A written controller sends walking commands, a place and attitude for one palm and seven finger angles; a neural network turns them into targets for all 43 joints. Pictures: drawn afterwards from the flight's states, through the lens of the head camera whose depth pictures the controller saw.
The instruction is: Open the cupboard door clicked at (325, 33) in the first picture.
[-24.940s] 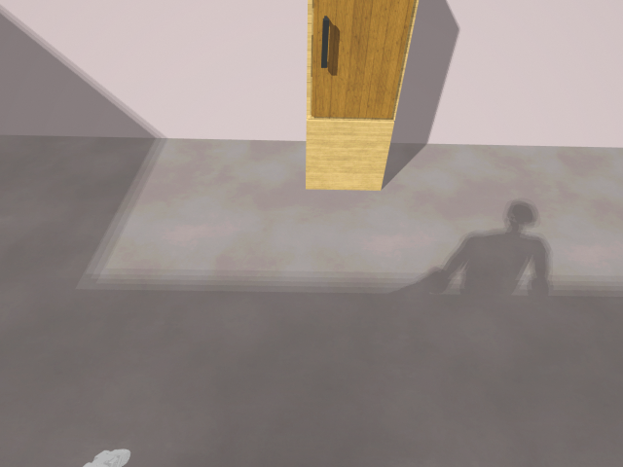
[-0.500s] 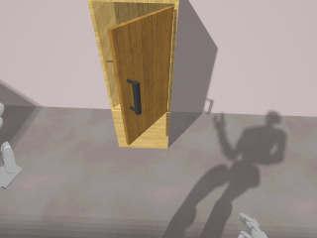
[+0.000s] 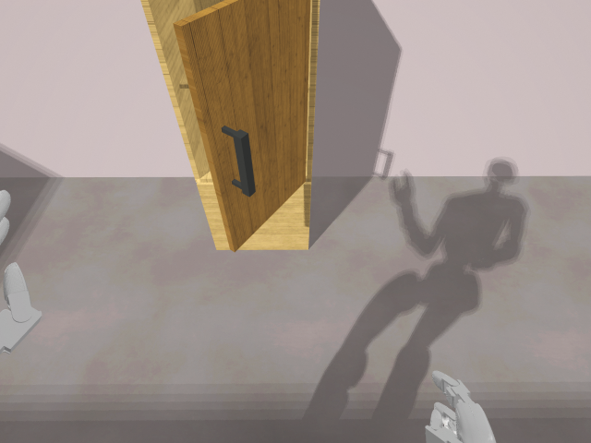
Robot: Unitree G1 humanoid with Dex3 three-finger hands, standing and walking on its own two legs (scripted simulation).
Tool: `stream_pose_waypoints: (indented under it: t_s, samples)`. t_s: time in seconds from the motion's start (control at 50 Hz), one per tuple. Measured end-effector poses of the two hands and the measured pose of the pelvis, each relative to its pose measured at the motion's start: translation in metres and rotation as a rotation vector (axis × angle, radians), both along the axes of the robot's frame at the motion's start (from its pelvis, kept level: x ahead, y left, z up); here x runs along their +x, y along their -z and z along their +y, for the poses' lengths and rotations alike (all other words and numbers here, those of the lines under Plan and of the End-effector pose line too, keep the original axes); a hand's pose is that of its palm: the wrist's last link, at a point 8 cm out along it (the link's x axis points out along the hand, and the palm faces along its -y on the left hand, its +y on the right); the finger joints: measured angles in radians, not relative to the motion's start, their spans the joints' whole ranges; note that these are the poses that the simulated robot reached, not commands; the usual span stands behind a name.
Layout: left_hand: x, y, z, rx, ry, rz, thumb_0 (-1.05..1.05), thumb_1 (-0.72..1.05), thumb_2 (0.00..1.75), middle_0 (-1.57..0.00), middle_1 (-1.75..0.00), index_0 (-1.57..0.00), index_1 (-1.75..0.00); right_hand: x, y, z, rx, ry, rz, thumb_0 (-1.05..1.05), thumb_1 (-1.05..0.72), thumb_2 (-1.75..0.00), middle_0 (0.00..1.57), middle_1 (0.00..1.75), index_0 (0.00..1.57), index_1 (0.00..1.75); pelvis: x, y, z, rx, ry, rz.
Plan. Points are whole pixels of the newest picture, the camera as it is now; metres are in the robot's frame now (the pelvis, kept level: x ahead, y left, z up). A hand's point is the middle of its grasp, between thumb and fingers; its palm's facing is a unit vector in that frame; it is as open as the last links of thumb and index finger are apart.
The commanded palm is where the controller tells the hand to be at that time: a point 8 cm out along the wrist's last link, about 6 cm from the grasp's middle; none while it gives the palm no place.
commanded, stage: let the arm hang, fingers relaxed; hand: left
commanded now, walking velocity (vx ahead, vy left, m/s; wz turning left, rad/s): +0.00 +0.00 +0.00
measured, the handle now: (238, 162) +0.65 +0.14 -0.03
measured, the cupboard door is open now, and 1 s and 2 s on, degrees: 54 54 54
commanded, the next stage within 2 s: look to check the result in 1.20 s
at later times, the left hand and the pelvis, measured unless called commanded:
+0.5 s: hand out of the picture +0.00 +0.17 -0.17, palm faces +0.03 -0.98 -0.20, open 7.0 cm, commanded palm none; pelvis -0.03 -0.01 +0.00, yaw +2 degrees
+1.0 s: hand out of the picture -0.01 +0.18 -0.17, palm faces +0.04 -0.98 -0.20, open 7.3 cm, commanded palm none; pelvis -0.02 +0.00 +0.01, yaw +1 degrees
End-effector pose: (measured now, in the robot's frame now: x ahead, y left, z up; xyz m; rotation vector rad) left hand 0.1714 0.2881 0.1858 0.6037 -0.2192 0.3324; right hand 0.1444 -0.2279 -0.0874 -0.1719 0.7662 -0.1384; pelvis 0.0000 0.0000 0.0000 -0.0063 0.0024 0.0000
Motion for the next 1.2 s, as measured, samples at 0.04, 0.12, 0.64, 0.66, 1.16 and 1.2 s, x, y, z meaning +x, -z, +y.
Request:
stream_pose_waypoints:
  t_s: [0.04,0.12,0.64,0.66,1.16,1.2]
  samples:
    - [-0.002,0.005,0.001,-0.009,-0.003,0.037,0.01,0.89,0.89,-0.22,-0.30,-0.21,-0.30,0.000,-0.003,-0.004,-0.007,0.019,-0.004,0.02,-0.90,-0.89,0.21,0.30,0.20,0.30,-0.001,-0.001,0.000,0.004,0.004,-0.001]
    - [-0.009,0.018,0.005,-0.016,-0.007,0.097,0.01,0.89,0.89,-0.22,-0.30,-0.21,-0.30,-0.002,-0.007,-0.012,-0.027,0.015,-0.017,0.02,-0.91,-0.89,0.21,0.30,0.20,0.30,-0.005,-0.002,0.001,0.007,-0.001,0.005]
    - [-0.216,0.316,-0.051,-0.580,-0.364,1.502,0.00,0.94,0.89,-0.21,-0.30,-0.20,-0.30,-0.199,0.056,-0.004,0.046,0.046,0.693,0.01,-0.91,-0.89,0.20,0.30,0.20,0.30,-0.034,-0.004,-0.008,0.006,-0.029,-0.025]
    - [-0.219,0.315,-0.050,-0.577,-0.374,1.507,0.00,0.94,0.89,-0.21,-0.30,-0.20,-0.30,-0.203,0.057,-0.001,0.055,0.050,0.701,0.01,-0.91,-0.89,0.20,0.30,0.20,0.30,-0.034,-0.005,-0.008,0.007,-0.028,-0.026]
    - [-0.190,0.322,-0.064,-0.625,-0.329,1.504,0.01,0.93,0.89,-0.20,-0.30,-0.20,-0.30,-0.195,0.057,0.031,0.096,0.085,0.698,0.01,-0.91,-0.89,0.20,0.30,0.20,0.30,-0.017,-0.007,0.004,0.013,-0.013,-0.020]
    - [-0.191,0.322,-0.064,-0.626,-0.333,1.512,0.00,0.92,0.90,-0.20,-0.30,-0.20,-0.30,-0.189,0.057,0.031,0.095,0.083,0.692,0.01,-0.91,-0.89,0.20,0.30,0.20,0.30,-0.014,-0.007,0.005,0.013,-0.013,-0.019]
